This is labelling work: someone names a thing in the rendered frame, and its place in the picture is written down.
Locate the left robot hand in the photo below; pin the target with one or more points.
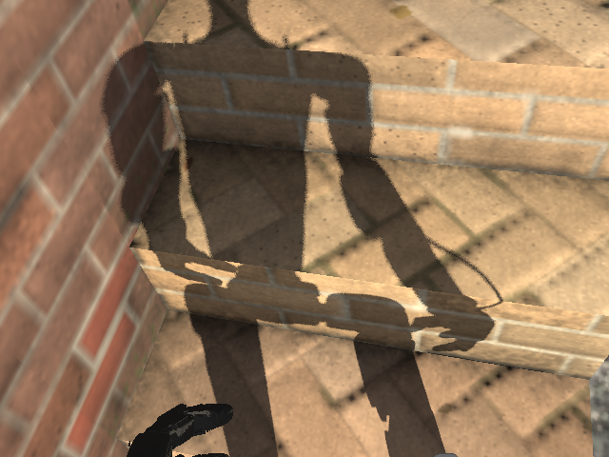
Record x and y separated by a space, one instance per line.
178 425

